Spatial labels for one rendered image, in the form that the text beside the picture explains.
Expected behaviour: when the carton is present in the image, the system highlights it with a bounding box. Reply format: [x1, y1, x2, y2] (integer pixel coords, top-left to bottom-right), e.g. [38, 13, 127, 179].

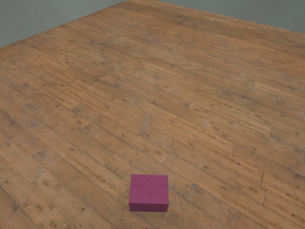
[129, 174, 169, 213]

